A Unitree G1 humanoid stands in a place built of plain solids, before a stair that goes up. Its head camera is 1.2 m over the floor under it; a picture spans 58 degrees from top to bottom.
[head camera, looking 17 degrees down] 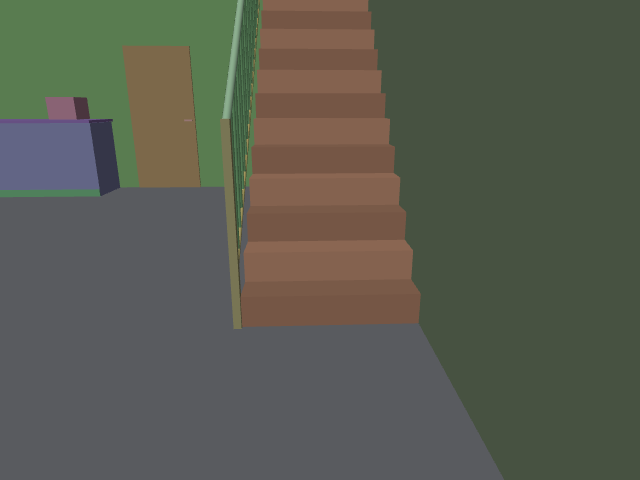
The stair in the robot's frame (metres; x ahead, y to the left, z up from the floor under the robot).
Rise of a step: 0.19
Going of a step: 0.22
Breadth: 1.02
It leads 2 degrees to the left of straight ahead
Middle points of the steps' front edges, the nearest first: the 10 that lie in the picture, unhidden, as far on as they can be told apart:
2.24 -0.06 0.19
2.47 -0.05 0.37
2.69 -0.04 0.56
2.91 -0.03 0.75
3.13 -0.02 0.93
3.35 -0.01 1.12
3.57 -0.01 1.31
3.79 0.00 1.49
4.01 0.01 1.68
4.23 0.02 1.87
